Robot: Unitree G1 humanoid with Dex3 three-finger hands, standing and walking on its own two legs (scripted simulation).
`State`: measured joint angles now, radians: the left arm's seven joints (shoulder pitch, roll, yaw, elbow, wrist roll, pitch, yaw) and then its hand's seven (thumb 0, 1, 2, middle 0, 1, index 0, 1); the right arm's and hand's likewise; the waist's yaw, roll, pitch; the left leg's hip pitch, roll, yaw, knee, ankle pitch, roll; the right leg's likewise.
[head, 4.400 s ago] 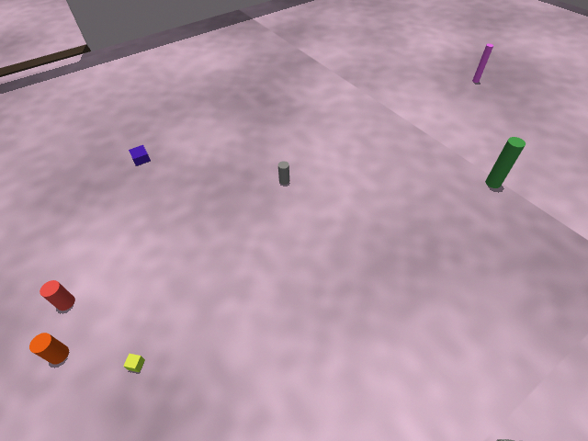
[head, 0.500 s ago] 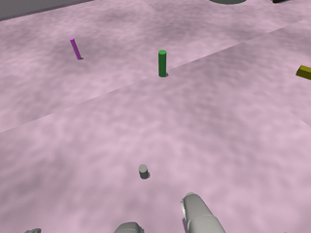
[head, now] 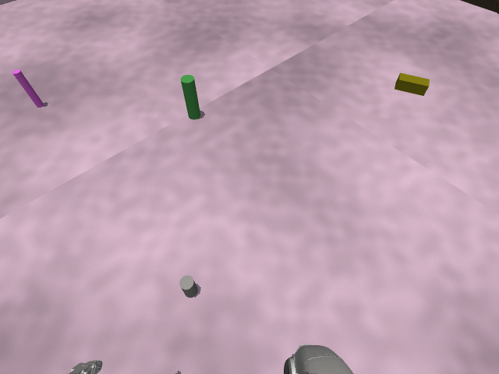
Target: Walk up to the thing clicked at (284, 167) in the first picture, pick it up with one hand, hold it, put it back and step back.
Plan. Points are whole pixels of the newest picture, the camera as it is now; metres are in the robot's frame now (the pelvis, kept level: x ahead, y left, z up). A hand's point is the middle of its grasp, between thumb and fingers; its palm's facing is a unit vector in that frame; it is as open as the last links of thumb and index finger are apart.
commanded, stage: walk up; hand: left
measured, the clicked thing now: (189, 286) +0.45 +0.23 -0.70
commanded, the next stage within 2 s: none
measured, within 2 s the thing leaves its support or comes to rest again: neither
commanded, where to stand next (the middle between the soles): +0.08 -0.03 m, yaw +5 degrees
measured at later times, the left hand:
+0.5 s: hand (118, 367) +0.15 +0.25 -0.15, palm faces +0.01 -0.93 -0.37, open 7.4 cm
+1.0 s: hand out of the picture +0.09 +0.25 -0.14, palm faces +0.06 -0.94 -0.34, open 7.4 cm
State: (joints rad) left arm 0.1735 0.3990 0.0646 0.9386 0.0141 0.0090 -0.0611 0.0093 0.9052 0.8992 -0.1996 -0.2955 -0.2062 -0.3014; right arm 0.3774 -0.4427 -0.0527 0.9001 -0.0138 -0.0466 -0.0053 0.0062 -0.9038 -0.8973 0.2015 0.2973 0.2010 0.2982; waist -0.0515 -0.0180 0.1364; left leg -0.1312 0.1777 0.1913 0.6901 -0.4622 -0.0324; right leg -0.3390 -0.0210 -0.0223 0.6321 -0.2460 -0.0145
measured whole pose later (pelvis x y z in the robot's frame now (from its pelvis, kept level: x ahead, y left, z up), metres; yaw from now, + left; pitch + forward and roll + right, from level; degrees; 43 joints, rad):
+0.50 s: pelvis +0.03 -0.02 +0.00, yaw +2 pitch -2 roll +0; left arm 0.05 0.38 0.03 0.99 -0.01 0.01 0.01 0.01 0.90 0.90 -0.20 -0.30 -0.21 -0.30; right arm 0.12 -0.39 -0.01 0.97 0.01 -0.02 -0.01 0.01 -0.91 -0.90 0.20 0.30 0.20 0.30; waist -0.01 0.00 0.15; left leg -0.39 0.03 -0.01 0.72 -0.29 -0.02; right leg -0.31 0.00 0.00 0.72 -0.39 0.00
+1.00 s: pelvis +0.02 -0.01 +0.02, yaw +4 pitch -2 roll -1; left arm 0.07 0.36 0.03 1.12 0.00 0.01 -0.01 0.01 0.90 0.90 -0.20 -0.30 -0.21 -0.30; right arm 0.06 -0.35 0.00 1.11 -0.01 -0.01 0.03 0.01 -0.91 -0.90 0.20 0.30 0.20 0.30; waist 0.00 0.01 0.09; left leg -0.30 0.01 -0.04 0.48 -0.15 -0.01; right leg -0.20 -0.01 -0.04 0.48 -0.25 0.01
